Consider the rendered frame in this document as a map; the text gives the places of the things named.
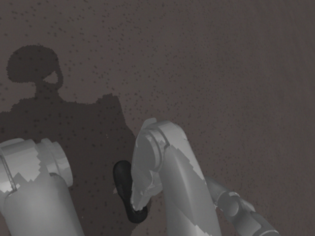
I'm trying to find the right robot arm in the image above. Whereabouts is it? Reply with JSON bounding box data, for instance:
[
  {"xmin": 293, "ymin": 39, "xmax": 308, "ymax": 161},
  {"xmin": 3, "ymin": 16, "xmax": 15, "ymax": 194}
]
[{"xmin": 218, "ymin": 190, "xmax": 281, "ymax": 236}]

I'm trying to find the right robot hand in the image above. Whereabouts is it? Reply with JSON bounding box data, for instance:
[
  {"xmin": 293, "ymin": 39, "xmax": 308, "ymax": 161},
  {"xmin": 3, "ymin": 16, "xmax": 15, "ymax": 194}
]
[{"xmin": 204, "ymin": 175, "xmax": 230, "ymax": 208}]

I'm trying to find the right robot foot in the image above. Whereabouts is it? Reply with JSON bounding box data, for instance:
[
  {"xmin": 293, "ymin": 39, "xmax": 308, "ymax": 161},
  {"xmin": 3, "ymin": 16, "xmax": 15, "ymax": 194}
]
[{"xmin": 113, "ymin": 160, "xmax": 148, "ymax": 223}]

